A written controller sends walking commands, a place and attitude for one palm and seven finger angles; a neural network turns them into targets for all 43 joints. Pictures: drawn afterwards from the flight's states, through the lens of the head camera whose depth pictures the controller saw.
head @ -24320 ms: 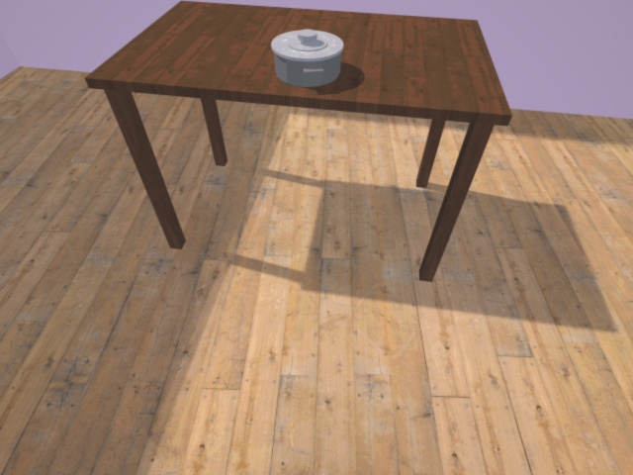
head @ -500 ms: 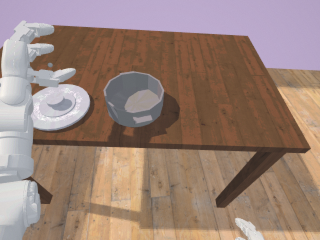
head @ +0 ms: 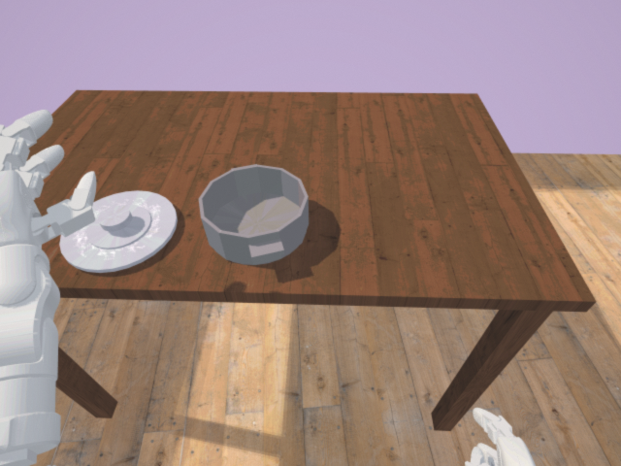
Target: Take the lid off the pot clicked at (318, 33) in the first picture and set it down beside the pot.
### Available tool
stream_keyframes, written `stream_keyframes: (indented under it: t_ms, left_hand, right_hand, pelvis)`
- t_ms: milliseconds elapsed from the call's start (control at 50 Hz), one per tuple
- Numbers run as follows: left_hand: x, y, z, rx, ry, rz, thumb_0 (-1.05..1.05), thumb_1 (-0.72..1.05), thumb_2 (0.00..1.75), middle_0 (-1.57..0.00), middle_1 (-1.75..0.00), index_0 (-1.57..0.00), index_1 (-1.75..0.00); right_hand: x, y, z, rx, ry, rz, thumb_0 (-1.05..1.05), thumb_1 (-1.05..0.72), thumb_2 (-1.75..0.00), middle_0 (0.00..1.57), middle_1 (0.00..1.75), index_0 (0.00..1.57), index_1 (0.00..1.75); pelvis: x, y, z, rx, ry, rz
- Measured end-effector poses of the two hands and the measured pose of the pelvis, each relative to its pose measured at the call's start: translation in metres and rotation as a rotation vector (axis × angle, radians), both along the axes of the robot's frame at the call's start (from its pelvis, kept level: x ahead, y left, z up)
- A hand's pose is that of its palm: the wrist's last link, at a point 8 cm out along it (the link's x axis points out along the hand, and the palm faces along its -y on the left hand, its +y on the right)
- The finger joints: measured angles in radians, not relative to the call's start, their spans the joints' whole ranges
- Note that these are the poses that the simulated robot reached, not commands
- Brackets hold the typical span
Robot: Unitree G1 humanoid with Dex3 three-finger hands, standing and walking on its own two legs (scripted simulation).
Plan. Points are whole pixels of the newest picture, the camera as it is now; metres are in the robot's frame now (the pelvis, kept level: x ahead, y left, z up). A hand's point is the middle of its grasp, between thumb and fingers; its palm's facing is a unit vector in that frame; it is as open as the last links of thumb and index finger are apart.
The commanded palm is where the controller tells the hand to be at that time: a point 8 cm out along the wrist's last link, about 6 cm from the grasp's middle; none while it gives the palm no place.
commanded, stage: draw the hand back to the body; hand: left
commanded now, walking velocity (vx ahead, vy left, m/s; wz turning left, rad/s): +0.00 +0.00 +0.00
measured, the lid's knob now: (115, 218) +0.49 +0.40 +0.01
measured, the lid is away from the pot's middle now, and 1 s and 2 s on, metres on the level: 0.25 0.25 0.25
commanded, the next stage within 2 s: step back with the hand held close in 1.06 s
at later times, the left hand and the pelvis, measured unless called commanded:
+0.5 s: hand (52, 268) +0.24 +0.27 +0.20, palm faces +0.47 -0.85 -0.24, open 7.5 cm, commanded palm +0.18 +0.30 +0.20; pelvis -0.02 +0.00 +0.00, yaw +0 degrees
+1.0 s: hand (14, 359) +0.15 +0.26 +0.19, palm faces +0.43 -0.84 -0.33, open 7.4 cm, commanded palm +0.10 +0.30 +0.19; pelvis -0.02 +0.02 +0.00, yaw +1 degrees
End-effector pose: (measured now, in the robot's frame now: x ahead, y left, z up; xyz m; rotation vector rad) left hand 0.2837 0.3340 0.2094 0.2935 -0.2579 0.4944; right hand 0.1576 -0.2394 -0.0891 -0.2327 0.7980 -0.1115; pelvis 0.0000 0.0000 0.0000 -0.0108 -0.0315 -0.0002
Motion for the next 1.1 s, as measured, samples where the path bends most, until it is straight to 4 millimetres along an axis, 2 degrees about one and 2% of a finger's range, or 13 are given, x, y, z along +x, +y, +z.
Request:
stream_keyframes:
  t_ms: [180,400,600,940,1100]
  left_hand:
    - [-0.032,-0.011,-0.004,0.000,-0.008,-0.007,0.00,0.67,0.84,-0.24,-0.43,-0.24,-0.43]
    - [-0.072,-0.020,-0.005,0.027,-0.034,-0.026,0.01,0.86,0.89,-0.21,-0.33,-0.21,-0.32]
    - [-0.107,-0.026,-0.007,0.068,-0.035,-0.057,0.01,0.89,0.90,-0.20,-0.31,-0.20,-0.30]
    - [-0.166,-0.034,-0.010,0.131,0.005,-0.085,0.01,0.89,0.90,-0.20,-0.30,-0.20,-0.30]
    - [-0.174,-0.031,-0.010,0.135,0.000,-0.063,0.01,0.89,0.90,-0.21,-0.30,-0.20,-0.30]
  right_hand:
    - [0.010,0.013,0.007,0.028,-0.072,0.042,0.01,-0.90,-0.90,0.20,0.30,0.20,0.30]
    - [0.004,0.021,0.009,0.030,-0.095,0.059,0.01,-0.90,-0.90,0.20,0.30,0.20,0.30]
    - [0.001,0.028,0.013,0.020,-0.118,0.068,0.01,-0.90,-0.90,0.20,0.30,0.20,0.30]
    - [0.007,0.051,0.022,0.026,-0.172,0.121,0.01,-0.90,-0.90,0.20,0.30,0.20,0.30]
    - [0.008,0.059,0.022,0.023,-0.176,0.141,0.01,-0.90,-0.90,0.20,0.30,0.20,0.30]
  pelvis:
    - [-0.009,-0.005,0.001,0.001,-0.031,0.002]
    - [-0.015,-0.001,0.001,0.000,-0.059,0.002]
    - [-0.020,0.005,0.002,-0.001,-0.078,0.003]
    - [-0.022,0.016,0.001,-0.006,-0.092,0.011]
    - [-0.025,0.019,0.000,-0.008,-0.096,0.018]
